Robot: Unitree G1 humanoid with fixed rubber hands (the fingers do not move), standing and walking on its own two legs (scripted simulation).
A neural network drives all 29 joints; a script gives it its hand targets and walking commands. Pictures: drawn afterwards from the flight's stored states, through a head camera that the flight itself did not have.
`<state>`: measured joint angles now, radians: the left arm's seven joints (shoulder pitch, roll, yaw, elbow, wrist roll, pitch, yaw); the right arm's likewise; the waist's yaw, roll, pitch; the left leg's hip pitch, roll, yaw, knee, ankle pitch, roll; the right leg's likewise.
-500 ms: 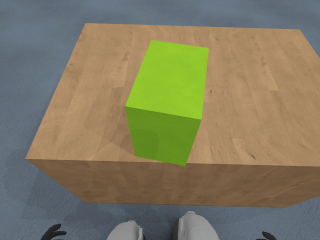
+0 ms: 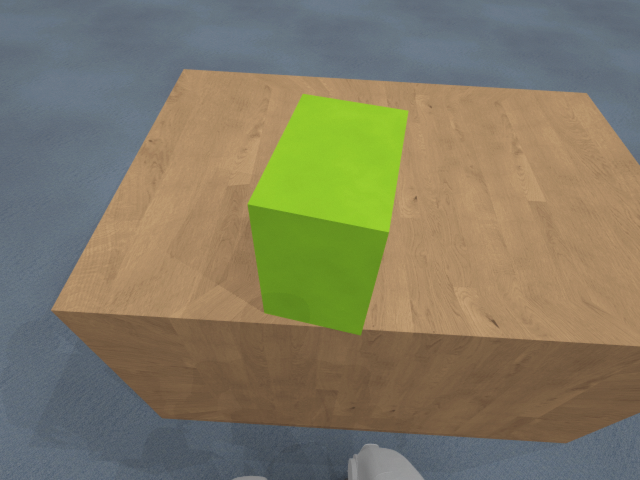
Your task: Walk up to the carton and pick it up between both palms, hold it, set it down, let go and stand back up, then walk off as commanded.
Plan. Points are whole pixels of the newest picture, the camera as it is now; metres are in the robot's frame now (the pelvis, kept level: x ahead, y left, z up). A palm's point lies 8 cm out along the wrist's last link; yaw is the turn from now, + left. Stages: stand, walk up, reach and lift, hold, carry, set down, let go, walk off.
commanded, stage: walk up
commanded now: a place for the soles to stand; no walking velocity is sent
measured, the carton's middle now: (332, 217) +0.48 -0.01 +0.03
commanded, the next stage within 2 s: none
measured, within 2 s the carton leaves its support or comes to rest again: neither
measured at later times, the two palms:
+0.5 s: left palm out of the picture +0.11 +0.32 -0.11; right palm out of the picture +0.11 -0.29 -0.11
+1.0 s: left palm out of the picture +0.14 +0.33 -0.12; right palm out of the picture +0.13 -0.26 -0.10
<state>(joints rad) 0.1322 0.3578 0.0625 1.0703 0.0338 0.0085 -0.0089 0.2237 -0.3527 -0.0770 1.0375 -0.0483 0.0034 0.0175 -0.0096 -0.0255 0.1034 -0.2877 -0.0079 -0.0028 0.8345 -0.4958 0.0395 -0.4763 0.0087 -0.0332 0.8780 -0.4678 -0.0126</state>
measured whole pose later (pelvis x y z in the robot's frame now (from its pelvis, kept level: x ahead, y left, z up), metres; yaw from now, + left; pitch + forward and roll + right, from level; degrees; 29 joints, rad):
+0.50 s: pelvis +0.03 +0.01 +0.01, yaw +0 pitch -3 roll +0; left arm 0.12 0.37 0.03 1.07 0.01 -0.06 0.00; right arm 0.16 -0.34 -0.04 1.02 -0.02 -0.02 0.00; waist 0.00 -0.01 0.08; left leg -0.24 -0.02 0.00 0.77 -0.49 0.03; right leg -0.38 0.00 -0.01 0.78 -0.35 -0.01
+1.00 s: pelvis +0.04 +0.03 +0.01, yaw -2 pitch -4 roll -2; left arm 0.06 0.37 0.01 1.09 0.00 -0.04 0.02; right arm 0.06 -0.32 -0.04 1.02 0.00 -0.01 0.00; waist 0.01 -0.01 0.18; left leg -0.19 -0.01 0.04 0.77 -0.50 0.05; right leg -0.33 0.01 0.02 0.74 -0.33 0.01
